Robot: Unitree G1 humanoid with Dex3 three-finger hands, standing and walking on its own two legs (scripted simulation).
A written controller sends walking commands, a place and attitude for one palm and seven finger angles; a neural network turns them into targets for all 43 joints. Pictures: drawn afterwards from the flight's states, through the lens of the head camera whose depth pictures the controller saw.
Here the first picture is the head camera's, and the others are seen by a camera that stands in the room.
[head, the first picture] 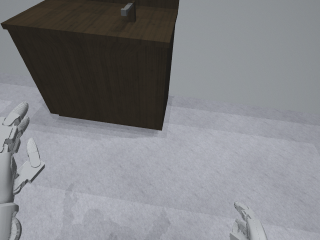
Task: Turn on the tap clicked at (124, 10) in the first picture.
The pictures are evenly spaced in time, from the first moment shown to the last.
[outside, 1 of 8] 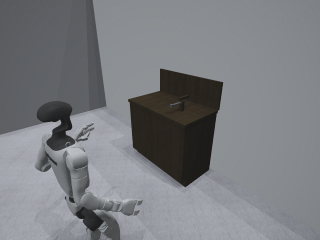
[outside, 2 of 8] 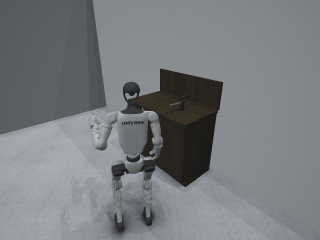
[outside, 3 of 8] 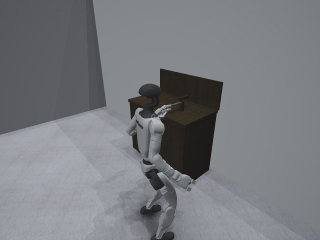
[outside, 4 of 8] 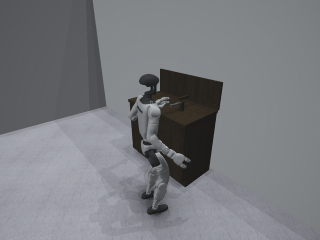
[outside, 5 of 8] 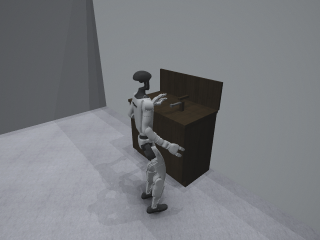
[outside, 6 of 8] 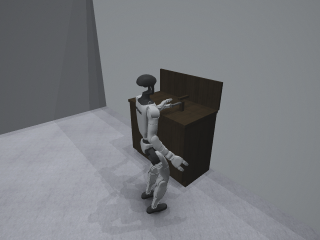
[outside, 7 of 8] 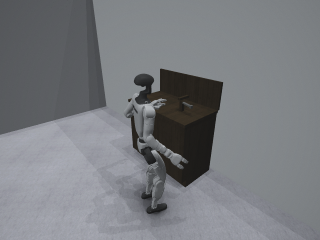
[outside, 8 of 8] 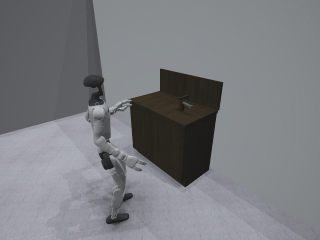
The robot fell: no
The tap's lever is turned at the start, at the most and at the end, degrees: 0 79 79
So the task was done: yes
